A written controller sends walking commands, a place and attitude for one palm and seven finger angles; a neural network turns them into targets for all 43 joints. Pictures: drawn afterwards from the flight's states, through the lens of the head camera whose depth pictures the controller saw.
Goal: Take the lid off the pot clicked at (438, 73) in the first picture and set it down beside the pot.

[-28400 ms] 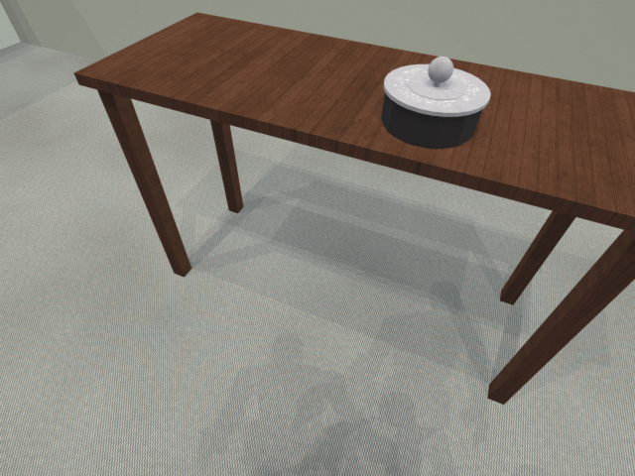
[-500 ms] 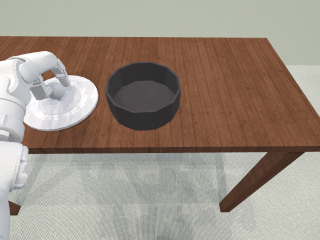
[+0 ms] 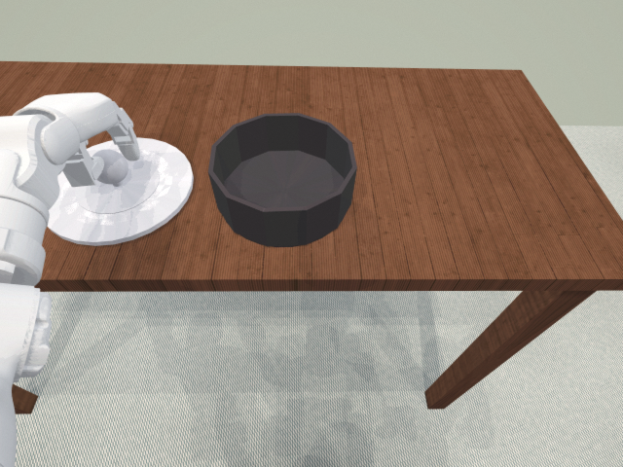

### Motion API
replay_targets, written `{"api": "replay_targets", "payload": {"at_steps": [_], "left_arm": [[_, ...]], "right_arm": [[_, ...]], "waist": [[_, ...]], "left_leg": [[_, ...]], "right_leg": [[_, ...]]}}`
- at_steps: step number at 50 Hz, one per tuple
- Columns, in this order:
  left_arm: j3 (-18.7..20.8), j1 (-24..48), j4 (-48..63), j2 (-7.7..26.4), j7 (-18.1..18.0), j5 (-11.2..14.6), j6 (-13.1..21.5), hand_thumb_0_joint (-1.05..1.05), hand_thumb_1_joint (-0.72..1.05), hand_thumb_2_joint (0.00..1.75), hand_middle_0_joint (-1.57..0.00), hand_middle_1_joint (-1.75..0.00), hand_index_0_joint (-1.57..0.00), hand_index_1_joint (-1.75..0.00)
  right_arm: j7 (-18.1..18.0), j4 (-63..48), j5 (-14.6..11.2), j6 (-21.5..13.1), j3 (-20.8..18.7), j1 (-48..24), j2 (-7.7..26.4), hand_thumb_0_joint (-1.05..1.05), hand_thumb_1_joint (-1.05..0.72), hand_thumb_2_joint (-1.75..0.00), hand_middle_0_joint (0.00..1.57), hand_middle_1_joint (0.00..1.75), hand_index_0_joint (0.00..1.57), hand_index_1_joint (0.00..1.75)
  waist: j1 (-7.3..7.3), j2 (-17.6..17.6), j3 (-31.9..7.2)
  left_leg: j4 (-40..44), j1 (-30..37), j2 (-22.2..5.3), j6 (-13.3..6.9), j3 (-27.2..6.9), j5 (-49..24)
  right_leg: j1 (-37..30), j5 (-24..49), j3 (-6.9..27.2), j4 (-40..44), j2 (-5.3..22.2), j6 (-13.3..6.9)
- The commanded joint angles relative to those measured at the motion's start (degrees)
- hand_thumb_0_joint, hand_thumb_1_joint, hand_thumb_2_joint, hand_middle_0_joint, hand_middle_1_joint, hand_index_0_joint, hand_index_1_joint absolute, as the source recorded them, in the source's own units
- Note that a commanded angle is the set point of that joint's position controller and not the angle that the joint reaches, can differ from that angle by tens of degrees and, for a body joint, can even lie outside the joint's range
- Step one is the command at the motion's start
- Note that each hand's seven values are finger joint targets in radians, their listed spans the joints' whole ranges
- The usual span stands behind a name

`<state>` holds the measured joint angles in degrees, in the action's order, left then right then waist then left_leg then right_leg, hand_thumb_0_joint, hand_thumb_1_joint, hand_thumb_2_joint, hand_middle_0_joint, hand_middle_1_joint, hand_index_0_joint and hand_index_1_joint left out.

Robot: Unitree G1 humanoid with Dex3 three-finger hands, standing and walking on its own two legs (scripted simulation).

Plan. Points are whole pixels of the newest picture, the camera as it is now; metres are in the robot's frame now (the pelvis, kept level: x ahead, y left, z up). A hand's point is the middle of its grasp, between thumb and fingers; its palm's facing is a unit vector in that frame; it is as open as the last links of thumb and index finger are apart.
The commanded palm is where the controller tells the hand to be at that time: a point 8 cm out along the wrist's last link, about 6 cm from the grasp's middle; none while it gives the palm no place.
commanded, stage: open the fingers wide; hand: left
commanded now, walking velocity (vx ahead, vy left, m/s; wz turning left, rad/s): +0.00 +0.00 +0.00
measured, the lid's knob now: (109, 166) +0.49 +0.27 +0.11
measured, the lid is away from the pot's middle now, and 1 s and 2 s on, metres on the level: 0.24 0.24 0.24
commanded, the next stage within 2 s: raise the empty hand in 0.96 s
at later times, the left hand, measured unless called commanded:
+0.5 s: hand (87, 151) +0.47 +0.27 +0.15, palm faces -0.34 -0.05 -0.94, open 8.0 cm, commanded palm +0.47 +0.27 +0.19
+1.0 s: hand (94, 172) +0.46 +0.28 +0.13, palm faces -0.36 -0.01 -0.93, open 10.9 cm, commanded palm +0.47 +0.28 +0.19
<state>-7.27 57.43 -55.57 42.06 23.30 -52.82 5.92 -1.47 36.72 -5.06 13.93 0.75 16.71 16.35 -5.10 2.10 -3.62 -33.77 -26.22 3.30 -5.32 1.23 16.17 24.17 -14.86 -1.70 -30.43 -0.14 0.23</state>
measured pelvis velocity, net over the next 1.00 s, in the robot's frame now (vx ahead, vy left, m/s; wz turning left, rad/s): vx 0.02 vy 0.00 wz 0.01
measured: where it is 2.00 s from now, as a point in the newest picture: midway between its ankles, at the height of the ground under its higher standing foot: outside the picture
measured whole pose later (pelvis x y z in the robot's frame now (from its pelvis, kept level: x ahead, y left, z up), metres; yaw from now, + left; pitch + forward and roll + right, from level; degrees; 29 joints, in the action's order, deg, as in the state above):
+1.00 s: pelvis +0.02 +0.00 +0.00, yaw +1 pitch +10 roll -2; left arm -5.5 49.9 -45.8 42.5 23.6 -51.7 6.4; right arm -0.9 35.8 -5.0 16.0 0.2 13.9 16.7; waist -4.0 3.0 -2.4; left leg -32.0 -25.5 3.2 -5.1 0.3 16.3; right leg 22.6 -14.5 -2.4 -27.3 -0.4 0.2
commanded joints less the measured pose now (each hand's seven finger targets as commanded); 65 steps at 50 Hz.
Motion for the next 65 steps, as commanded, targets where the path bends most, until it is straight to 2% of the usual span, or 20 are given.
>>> {"api": "replay_targets", "payload": {"at_steps": [1,6,10,13,18,23,28,32,36,38,42,45,48,50,52,53,55,58,61,65], "left_arm": [[5.06,21.44,8.58,12.92,-1.88,1.26,1.11,0.00,0.27,1.26,-1.14,-0.69,-0.89,-0.59],[2.20,23.56,4.65,10.17,-2.39,0.53,-0.48,0.00,0.20,1.21,-1.05,-0.66,-0.84,-0.58],[5.71,22.12,5.25,15.27,-2.73,0.35,-0.11,0.00,0.14,1.18,-0.97,-0.63,-0.80,-0.56],[1.03,21.94,2.70,9.61,-1.85,0.66,-1.13,0.00,0.10,1.16,-0.92,-0.60,-0.77,-0.54],[3.49,19.11,0.71,12.98,-1.15,1.00,-1.15,0.00,0.03,1.13,-0.84,-0.55,-0.72,-0.50],[1.80,18.29,5.60,9.96,-0.16,1.50,-0.43,0.00,-0.05,1.09,-0.75,-0.51,-0.67,-0.48],[3.75,16.74,3.84,12.77,0.28,2.82,-0.80,0.00,-0.12,1.05,-0.67,-0.46,-0.63,-0.44],[3.78,18.23,8.89,13.00,0.00,1.90,-0.20,0.00,-0.17,1.02,-0.60,-0.42,-0.59,-0.42],[12.77,29.85,26.16,24.90,-1.86,1.62,2.25,0.00,-0.18,0.99,-0.56,-0.46,-0.56,-0.46],[14.56,24.14,21.36,25.02,-2.70,1.85,2.30,0.00,-0.17,0.98,-0.54,-0.49,-0.54,-0.49],[6.22,12.86,6.65,13.40,-1.78,3.15,0.22,0.00,-0.17,0.98,-0.54,-0.49,-0.54,-0.49],[2.35,22.51,18.48,11.00,-1.63,1.94,-0.04,0.00,-0.18,0.99,-0.56,-0.46,-0.56,-0.46],[10.74,27.45,27.62,20.47,-2.78,1.45,1.38,0.00,-0.17,0.98,-0.55,-0.47,-0.55,-0.47],[13.38,22.20,17.63,22.53,-2.73,2.72,1.52,0.00,-0.17,0.97,-0.54,-0.49,-0.54,-0.49],[8.13,16.16,4.46,15.40,-2.08,3.74,0.10,0.00,-0.17,0.97,-0.54,-0.50,-0.54,-0.50],[6.40,16.05,3.19,14.03,-2.04,3.70,-0.53,0.00,-0.17,0.98,-0.54,-0.49,-0.54,-0.49],[2.80,22.61,11.37,11.13,-2.25,2.04,-0.47,0.00,-0.17,0.98,-0.54,-0.49,-0.54,-0.49],[6.57,31.17,25.52,16.52,-3.21,-0.06,0.65,0.00,-0.17,0.98,-0.54,-0.49,-0.54,-0.49],[14.54,27.34,19.49,25.25,-3.08,1.31,0.96,0.00,-0.17,0.98,-0.54,-0.49,-0.54,-0.49],[5.13,22.94,9.63,13.24,-1.75,2.39,-1.36,0.00,-0.17,0.98,-0.54,-0.49,-0.54,-0.49]], "right_arm": [[-0.16,-5.95,0.60,-0.40,-3.15,0.66,9.37,0.00,-0.90,-0.90,0.20,0.30,0.20,0.30],[-0.32,-4.48,0.29,-0.11,-3.07,0.92,9.54,0.00,-0.90,-0.90,0.20,0.30,0.20,0.30],[-0.64,-5.00,0.16,-0.42,-2.76,1.13,9.99,0.00,-0.90,-0.90,0.20,0.30,0.20,0.30],[-0.66,-4.65,-0.08,-0.09,-2.61,0.58,9.60,0.00,-0.90,-0.90,0.20,0.30,0.20,0.30],[-0.79,-5.05,-0.43,0.01,-2.14,0.90,9.87,0.00,-0.90,-0.90,0.20,0.30,0.20,0.30],[-0.15,-5.89,-0.17,0.85,-2.59,-0.08,9.33,0.00,-0.90,-0.90,0.20,0.30,0.20,0.30],[-0.39,-6.05,-0.45,1.00,-2.40,0.19,9.74,0.00,-0.90,-0.90,0.20,0.30,0.20,0.30],[-0.11,-6.53,-0.26,1.38,-2.61,-0.59,9.47,0.00,-0.90,-0.90,0.20,0.30,0.20,0.30],[-0.55,-7.65,0.63,1.07,-3.20,-1.18,9.19,0.00,-0.90,-0.90,0.20,0.30,0.20,0.30],[-0.90,-6.74,0.61,0.41,-2.99,-0.39,8.80,0.00,-0.90,-0.90,0.20,0.30,0.20,0.30],[0.23,-5.53,-0.01,0.61,-2.53,-0.58,9.12,0.00,-0.90,-0.90,0.20,0.30,0.20,0.30],[0.72,-6.31,0.13,1.16,-3.38,-2.21,9.59,0.00,-0.90,-0.90,0.20,0.30,0.20,0.30],[-0.05,-7.14,0.73,0.21,-3.70,-1.12,9.10,0.00,-0.90,-0.90,0.20,0.30,0.20,0.30],[-0.77,-5.51,0.85,-0.11,-3.37,0.66,9.63,0.00,-0.90,-0.90,0.20,0.30,0.20,0.30],[-0.80,-4.07,0.26,0.44,-2.46,0.45,9.29,0.00,-0.90,-0.90,0.20,0.30,0.20,0.30],[-0.59,-4.05,-0.08,0.55,-2.34,0.20,9.65,0.00,-0.90,-0.90,0.20,0.30,0.20,0.30],[-0.01,-5.22,0.07,0.69,-3.05,-1.58,9.75,0.00,-0.90,-0.90,0.20,0.30,0.20,0.30],[0.12,-6.76,0.72,-0.01,-3.50,-1.67,8.89,0.00,-0.90,-0.90,0.20,0.30,0.20,0.30],[-0.77,-6.05,1.00,-0.55,-2.95,-0.06,9.19,0.00,-0.90,-0.90,0.20,0.30,0.20,0.30],[-0.14,-4.72,0.36,-0.64,-3.11,0.03,9.29,0.00,-0.90,-0.90,0.20,0.30,0.20,0.30]], "waist": [[-0.12,2.09,-16.91],[-1.27,0.32,-14.04],[-0.14,-0.67,-17.66],[-1.53,-1.70,-15.21],[-1.08,-2.77,-14.95],[-1.13,0.08,-17.04],[-0.93,-3.43,-15.24],[-0.78,-0.03,-18.04],[0.08,7.47,-28.97],[0.15,7.39,-28.19],[0.09,1.49,-15.04],[-0.90,5.89,-19.94],[-0.53,9.01,-29.75],[-0.69,3.60,-26.42],[-0.83,-3.36,-16.41],[-0.53,-3.95,-13.54],[-0.39,2.56,-17.13],[-0.38,11.77,-27.91],[0.07,4.91,-28.31],[-0.48,3.46,-17.86]], "left_leg": [[4.19,15.64,-1.74,1.47,-5.16,-16.66],[4.64,14.45,-1.78,1.49,-5.26,-12.82],[4.05,12.58,-1.09,1.17,-3.75,-14.91],[3.81,12.22,-1.17,1.08,-3.45,-13.98],[3.03,10.72,-0.91,0.99,-2.70,-15.14],[1.73,14.11,-1.11,0.98,-2.88,-21.21],[2.35,10.32,-0.74,0.54,-1.70,-17.23],[1.63,13.27,-0.86,0.47,-2.12,-21.99],[1.81,21.30,-0.98,0.17,-4.08,-29.08],[1.33,22.79,-1.57,0.67,-4.72,-35.42],[3.13,13.95,-1.95,1.39,-3.07,-25.52],[2.76,19.34,-2.07,1.67,-4.01,-27.08],[1.40,28.46,-2.19,2.22,-6.43,-37.90],[1.59,24.21,-1.88,1.62,-5.67,-35.63],[3.67,14.47,-1.57,0.91,-3.51,-23.78],[4.73,12.31,-1.57,1.20,-3.36,-19.49],[4.68,16.12,-1.72,1.69,-3.78,-21.77],[2.46,28.11,-2.21,3.37,-6.76,-36.10],[2.88,24.56,-1.84,2.03,-5.97,-35.62],[5.07,19.23,-2.18,2.53,-4.80,-29.94]], "right_leg": [[0.04,7.24,-1.33,3.15,-2.71,-3.60],[2.31,5.63,-1.51,3.83,-2.94,-3.56],[-2.55,9.24,-1.06,3.15,-2.49,-3.68],[-0.65,8.86,-1.25,3.51,-2.77,-3.13],[-1.91,10.89,-1.14,2.78,-2.82,-3.03],[-1.34,12.94,-1.15,2.65,-2.96,-2.93],[-3.73,13.94,-1.00,2.88,-2.77,-2.66],[-3.82,15.51,-0.65,2.80,-2.74,-2.81],[-7.74,18.07,0.35,3.32,-2.54,-3.19],[-7.09,19.34,-0.23,3.08,-2.72,-3.09],[-2.40,13.89,-1.50,3.75,-2.87,-2.81],[-1.48,13.46,-0.89,4.31,-2.59,-3.30],[-3.74,16.66,-0.49,4.11,-3.30,-3.40],[-4.48,17.32,-0.86,4.24,-2.97,-3.20],[-3.54,14.37,-1.53,4.28,-2.83,-2.67],[-2.72,12.22,-1.74,4.47,-2.83,-2.79],[-1.81,11.45,-1.31,4.48,-2.37,-3.41],[-2.17,14.47,-0.75,4.25,-3.16,-3.85],[-7.44,17.54,-0.37,4.67,-2.95,-3.26],[-3.52,14.21,-1.43,5.78,-2.65,-3.36]]}}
